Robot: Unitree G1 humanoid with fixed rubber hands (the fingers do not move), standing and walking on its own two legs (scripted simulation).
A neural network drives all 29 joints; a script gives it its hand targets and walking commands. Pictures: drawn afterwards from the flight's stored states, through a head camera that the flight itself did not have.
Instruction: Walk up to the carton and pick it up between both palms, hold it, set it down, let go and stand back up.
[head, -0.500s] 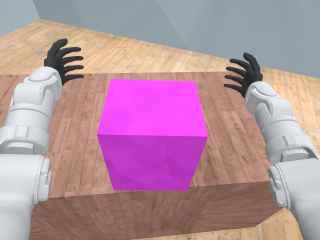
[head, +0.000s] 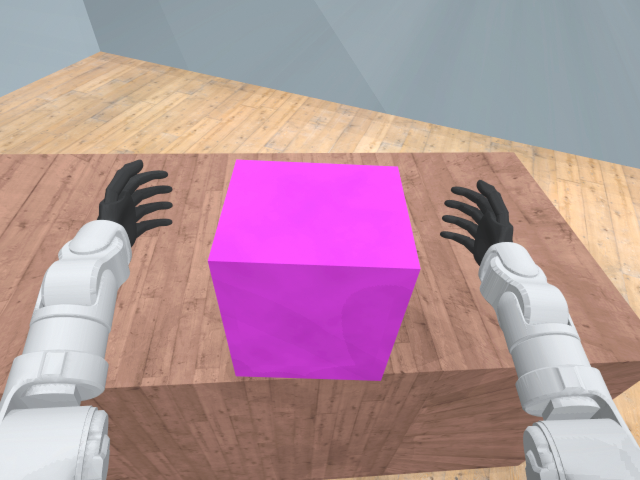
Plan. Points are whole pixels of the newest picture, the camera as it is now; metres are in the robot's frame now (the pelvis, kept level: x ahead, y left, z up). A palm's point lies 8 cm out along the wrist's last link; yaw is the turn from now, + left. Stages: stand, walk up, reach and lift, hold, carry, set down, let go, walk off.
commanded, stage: set down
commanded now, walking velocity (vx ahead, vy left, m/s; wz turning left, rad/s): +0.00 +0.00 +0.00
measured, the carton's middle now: (312, 276) +0.41 -0.02 +0.01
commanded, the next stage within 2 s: none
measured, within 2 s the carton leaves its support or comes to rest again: neither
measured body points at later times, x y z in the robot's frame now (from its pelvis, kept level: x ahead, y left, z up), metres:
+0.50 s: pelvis +0.02 +0.00 +0.00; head +0.01 +0.01 +0.45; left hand +0.34 +0.23 +0.08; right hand +0.30 -0.24 +0.07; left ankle +0.00 +0.12 -0.75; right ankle +0.04 -0.12 -0.75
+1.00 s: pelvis +0.04 +0.01 +0.00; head +0.03 +0.02 +0.45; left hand +0.27 +0.24 +0.02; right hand +0.25 -0.22 +0.02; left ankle +0.00 +0.12 -0.75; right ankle +0.04 -0.12 -0.75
